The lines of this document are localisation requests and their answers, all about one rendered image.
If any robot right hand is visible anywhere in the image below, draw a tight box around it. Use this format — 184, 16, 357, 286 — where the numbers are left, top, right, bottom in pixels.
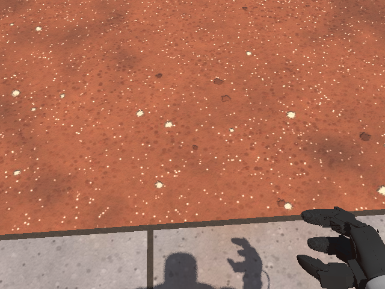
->
297, 207, 385, 289

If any robot right forearm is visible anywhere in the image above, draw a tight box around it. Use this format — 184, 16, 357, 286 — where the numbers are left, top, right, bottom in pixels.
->
365, 275, 385, 289

